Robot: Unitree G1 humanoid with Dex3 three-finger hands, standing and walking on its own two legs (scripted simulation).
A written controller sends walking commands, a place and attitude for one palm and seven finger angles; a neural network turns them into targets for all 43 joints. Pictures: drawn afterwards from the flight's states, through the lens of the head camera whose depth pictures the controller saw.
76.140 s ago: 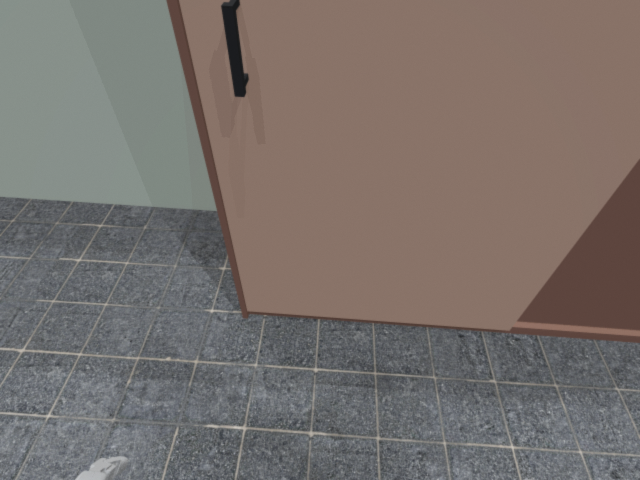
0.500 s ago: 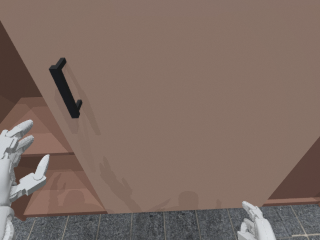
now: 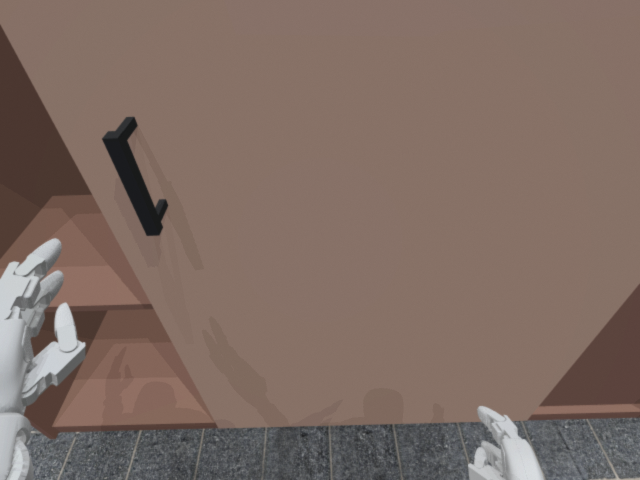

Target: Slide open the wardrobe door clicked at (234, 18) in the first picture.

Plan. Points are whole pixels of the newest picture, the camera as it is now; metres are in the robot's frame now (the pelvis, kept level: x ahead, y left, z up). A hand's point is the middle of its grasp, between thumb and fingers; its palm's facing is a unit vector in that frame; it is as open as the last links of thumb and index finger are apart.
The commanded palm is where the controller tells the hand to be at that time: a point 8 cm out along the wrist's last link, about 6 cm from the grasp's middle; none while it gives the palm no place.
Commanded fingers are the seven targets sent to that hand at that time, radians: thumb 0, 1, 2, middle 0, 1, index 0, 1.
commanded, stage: step back with the hand held close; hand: left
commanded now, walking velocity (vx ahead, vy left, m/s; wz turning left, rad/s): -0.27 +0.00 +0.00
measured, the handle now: (141, 178) +0.41 +0.29 +0.20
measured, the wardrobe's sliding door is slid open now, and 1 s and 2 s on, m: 0.52 0.52 0.52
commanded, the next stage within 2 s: stop stepping back and stand still in 0.84 s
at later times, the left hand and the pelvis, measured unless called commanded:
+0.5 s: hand out of the picture +0.13 +0.32 +0.16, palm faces +0.41 -0.77 -0.49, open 7.4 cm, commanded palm +0.06 +0.35 +0.17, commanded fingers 0.00 0.90 0.90 -0.20 -0.30 -0.20 -0.30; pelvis -0.07 +0.05 -0.01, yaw +2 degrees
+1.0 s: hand out of the picture +0.03 +0.35 +0.16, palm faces +0.46 -0.81 -0.35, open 7.4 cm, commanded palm -0.03 +0.39 +0.17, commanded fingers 0.00 0.90 0.90 -0.20 -0.30 -0.20 -0.30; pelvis -0.16 +0.08 -0.02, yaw +2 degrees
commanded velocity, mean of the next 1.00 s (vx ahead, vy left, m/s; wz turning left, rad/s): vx -0.25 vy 0.00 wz -0.03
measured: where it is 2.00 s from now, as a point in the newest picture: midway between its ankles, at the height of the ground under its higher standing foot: outside the picture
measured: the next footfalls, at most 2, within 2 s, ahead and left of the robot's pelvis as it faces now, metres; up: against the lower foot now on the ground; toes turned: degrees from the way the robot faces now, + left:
right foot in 1.22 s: -0.23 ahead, +0.00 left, +0.00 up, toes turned -1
left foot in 1.34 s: -0.14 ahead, +0.26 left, +0.00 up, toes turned +0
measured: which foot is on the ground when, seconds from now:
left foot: down 0.00-1.00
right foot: down 0.00-1.00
